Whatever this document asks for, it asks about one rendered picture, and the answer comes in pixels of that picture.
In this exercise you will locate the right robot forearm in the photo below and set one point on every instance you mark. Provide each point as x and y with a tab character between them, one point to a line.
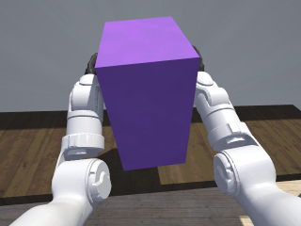
225	130

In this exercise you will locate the right robot hand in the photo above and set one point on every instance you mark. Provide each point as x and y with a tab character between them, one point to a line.
200	65

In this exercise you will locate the table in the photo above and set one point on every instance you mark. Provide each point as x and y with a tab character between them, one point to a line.
30	144

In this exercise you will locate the left robot hand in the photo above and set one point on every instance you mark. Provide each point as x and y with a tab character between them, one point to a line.
91	65

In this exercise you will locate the left robot forearm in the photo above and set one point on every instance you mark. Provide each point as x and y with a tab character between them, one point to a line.
84	133

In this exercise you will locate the right robot upper arm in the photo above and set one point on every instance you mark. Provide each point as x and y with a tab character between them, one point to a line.
247	174

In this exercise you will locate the carton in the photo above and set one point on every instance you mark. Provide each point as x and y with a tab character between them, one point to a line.
147	71

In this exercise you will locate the left robot upper arm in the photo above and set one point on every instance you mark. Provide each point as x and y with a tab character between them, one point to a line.
78	186

